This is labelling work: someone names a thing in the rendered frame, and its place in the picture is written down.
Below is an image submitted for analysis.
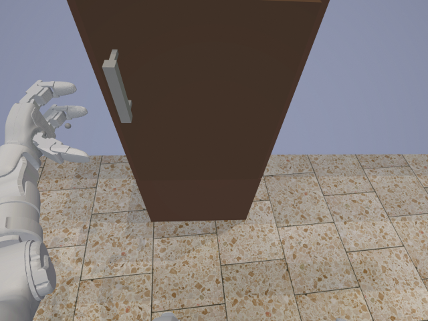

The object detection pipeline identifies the robot left shin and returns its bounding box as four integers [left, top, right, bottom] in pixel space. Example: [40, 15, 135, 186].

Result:
[161, 312, 176, 317]

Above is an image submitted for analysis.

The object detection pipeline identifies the left robot hand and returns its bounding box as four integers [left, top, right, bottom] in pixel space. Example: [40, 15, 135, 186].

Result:
[5, 80, 90, 164]

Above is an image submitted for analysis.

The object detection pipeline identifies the handle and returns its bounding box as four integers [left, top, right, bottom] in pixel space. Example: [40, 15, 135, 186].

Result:
[102, 49, 132, 123]

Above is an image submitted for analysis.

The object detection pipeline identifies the left robot upper arm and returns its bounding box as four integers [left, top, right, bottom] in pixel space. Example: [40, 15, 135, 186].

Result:
[0, 240, 56, 321]

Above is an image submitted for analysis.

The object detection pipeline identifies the cupboard door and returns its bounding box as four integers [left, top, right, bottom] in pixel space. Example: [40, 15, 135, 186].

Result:
[75, 0, 322, 181]

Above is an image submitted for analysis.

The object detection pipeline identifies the robot left forearm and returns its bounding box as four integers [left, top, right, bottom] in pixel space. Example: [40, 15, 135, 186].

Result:
[0, 144, 43, 248]

